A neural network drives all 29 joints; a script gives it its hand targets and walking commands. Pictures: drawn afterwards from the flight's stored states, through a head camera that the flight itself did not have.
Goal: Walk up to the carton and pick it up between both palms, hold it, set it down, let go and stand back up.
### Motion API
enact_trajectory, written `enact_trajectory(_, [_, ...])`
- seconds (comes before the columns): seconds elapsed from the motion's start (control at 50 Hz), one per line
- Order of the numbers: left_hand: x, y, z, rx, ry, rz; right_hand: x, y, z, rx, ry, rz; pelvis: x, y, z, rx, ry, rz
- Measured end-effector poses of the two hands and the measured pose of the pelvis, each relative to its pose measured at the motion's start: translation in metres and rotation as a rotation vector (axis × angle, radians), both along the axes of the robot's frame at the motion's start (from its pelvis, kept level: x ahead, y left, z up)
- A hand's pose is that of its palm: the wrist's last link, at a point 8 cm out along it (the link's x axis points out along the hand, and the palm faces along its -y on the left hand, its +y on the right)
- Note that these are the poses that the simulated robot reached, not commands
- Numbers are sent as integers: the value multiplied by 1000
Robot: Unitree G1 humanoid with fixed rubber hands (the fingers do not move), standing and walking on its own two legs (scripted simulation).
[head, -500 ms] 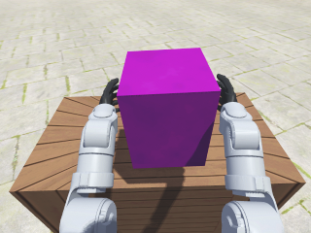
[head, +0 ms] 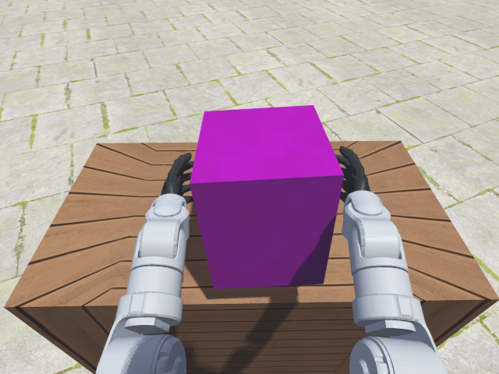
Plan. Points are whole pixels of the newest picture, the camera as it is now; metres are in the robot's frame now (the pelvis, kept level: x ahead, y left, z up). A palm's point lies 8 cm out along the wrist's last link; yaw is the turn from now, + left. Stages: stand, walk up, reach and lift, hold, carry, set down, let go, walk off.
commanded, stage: set down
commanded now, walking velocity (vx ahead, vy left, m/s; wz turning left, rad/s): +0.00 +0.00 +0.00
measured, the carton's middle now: (263, 197) +0.42 +0.00 +0.07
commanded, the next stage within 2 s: none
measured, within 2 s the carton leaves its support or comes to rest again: neither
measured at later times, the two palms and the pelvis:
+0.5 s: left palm (183, 200) +0.39 +0.14 +0.09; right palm (353, 199) +0.39 -0.15 +0.10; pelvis +0.01 +0.00 +0.00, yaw -1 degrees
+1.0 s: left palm (185, 200) +0.42 +0.15 +0.06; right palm (344, 201) +0.42 -0.14 +0.07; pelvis +0.03 +0.00 +0.00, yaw +0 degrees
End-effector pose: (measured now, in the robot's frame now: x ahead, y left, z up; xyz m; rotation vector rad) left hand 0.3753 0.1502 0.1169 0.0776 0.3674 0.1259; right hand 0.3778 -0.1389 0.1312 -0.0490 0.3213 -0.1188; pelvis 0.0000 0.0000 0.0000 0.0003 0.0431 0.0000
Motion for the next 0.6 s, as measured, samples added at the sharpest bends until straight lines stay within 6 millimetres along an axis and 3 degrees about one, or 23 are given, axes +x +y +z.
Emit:
enact_trajectory(0.2, [15,-4,15,1,-117,15,10,-3,9,7,-114,-13,8,1,0,0,31,-4])
enact_trajectory(0.4, [13,-8,-27,-24,-4,-17,10,-9,-27,3,2,-11,13,0,0,-1,25,-5])
enact_trajectory(0.6, [24,-4,-18,-2,-98,14,21,-3,-25,7,-87,-6,11,0,-1,1,64,-11])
